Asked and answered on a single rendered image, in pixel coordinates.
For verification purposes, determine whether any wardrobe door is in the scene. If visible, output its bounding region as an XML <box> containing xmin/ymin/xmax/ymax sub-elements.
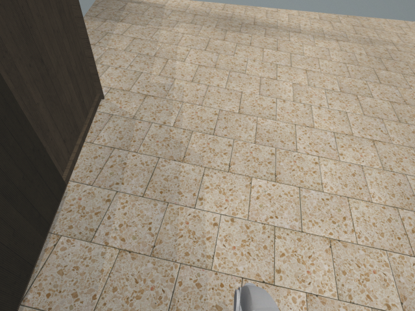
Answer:
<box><xmin>0</xmin><ymin>73</ymin><xmax>66</xmax><ymax>311</ymax></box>
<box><xmin>0</xmin><ymin>0</ymin><xmax>97</xmax><ymax>176</ymax></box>

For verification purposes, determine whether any robot right thigh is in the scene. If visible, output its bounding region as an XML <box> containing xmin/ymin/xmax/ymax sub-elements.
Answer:
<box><xmin>233</xmin><ymin>285</ymin><xmax>280</xmax><ymax>311</ymax></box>

